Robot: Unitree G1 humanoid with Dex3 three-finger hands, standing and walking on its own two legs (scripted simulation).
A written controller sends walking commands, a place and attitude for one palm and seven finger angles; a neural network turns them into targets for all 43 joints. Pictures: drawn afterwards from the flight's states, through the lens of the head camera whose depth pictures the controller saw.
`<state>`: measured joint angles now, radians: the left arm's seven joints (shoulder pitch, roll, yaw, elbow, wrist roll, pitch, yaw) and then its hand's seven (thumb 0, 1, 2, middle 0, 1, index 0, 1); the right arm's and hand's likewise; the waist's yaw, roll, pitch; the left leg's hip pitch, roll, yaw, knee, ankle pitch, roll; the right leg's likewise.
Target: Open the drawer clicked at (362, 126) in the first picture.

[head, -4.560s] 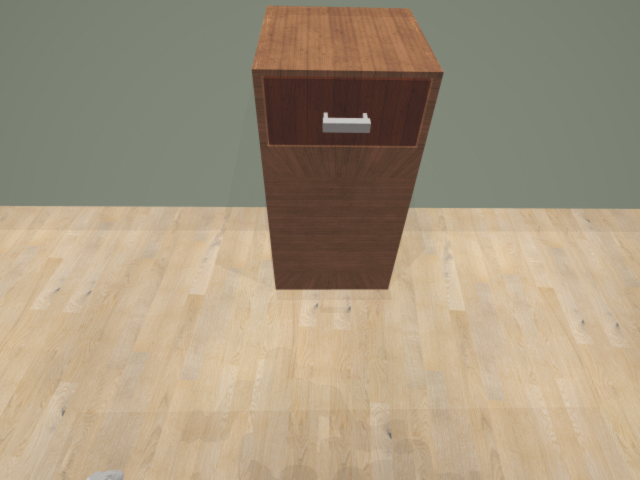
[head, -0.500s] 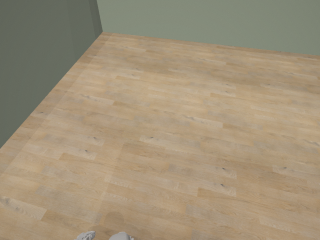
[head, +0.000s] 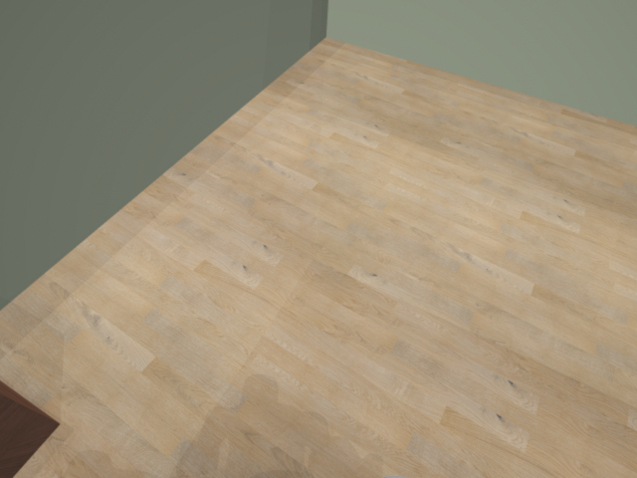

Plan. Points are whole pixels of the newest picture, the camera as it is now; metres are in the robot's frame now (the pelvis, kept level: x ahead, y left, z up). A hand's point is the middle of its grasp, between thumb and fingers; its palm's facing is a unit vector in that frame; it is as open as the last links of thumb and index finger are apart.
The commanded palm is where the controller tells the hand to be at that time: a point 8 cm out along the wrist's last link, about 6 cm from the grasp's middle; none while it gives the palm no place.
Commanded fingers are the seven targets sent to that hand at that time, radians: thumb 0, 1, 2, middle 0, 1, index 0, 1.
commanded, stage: turn to face it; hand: left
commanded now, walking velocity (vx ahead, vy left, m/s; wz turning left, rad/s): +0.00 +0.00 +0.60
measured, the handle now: out of the picture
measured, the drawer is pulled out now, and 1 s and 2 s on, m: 0.00 0.00 0.00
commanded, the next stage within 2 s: take the last steps up to it in 1.68 s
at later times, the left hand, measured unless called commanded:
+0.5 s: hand out of the picture -0.04 +0.17 -0.17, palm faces +0.37 -0.90 -0.25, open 7.4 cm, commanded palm none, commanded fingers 0.00 0.90 0.90 -0.20 -0.30 -0.20 -0.30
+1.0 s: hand out of the picture -0.05 +0.16 -0.14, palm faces +0.61 -0.73 -0.31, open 7.4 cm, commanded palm none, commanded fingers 0.00 0.90 0.90 -0.20 -0.30 -0.20 -0.30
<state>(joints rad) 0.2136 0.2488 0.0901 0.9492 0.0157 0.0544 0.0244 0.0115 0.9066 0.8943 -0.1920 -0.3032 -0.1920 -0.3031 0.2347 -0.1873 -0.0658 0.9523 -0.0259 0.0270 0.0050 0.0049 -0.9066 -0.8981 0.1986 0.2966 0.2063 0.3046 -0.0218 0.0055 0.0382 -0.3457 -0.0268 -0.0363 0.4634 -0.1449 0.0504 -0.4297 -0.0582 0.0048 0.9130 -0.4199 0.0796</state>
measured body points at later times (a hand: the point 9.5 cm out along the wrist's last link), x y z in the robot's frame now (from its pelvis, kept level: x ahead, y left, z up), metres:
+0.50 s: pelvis -0.02 -0.04 -0.01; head +0.02 -0.02 +0.44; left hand -0.06 +0.22 -0.15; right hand +0.17 -0.25 -0.14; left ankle -0.06 +0.09 -0.72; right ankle +0.00 -0.17 -0.74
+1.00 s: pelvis -0.01 -0.06 -0.01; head +0.03 -0.07 +0.44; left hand -0.09 +0.20 -0.12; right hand +0.21 -0.23 -0.17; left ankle -0.10 +0.05 -0.67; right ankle +0.06 -0.14 -0.74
